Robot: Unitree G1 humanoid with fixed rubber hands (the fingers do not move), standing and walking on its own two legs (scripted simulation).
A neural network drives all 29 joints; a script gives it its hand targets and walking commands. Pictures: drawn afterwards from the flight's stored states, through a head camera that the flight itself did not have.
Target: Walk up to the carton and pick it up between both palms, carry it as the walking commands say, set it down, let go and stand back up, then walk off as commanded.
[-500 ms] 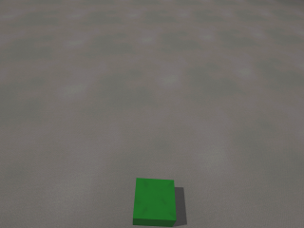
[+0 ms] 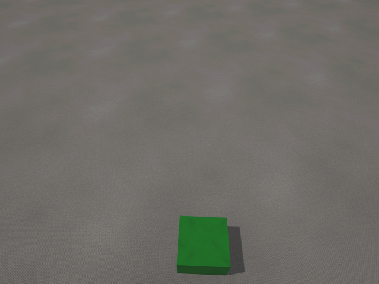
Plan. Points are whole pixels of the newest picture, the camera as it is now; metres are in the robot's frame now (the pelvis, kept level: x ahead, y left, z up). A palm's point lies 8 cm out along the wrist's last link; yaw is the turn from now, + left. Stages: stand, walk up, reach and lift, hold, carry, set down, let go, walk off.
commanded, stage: reach and lift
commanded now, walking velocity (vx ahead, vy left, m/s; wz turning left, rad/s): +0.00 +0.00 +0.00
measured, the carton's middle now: (202, 244) +0.44 -0.06 -0.71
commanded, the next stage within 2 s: none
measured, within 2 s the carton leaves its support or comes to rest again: neither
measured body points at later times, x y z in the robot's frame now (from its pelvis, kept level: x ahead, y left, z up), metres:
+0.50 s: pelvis -0.03 -0.02 -0.05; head +0.07 -0.01 +0.39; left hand +0.13 +0.18 -0.18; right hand +0.13 -0.23 -0.18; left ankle -0.01 +0.08 -0.74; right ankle -0.01 -0.13 -0.74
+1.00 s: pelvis -0.10 -0.03 -0.09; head +0.07 -0.03 +0.32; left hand +0.25 +0.17 -0.20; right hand +0.24 -0.24 -0.19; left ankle -0.01 +0.08 -0.75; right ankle -0.01 -0.13 -0.75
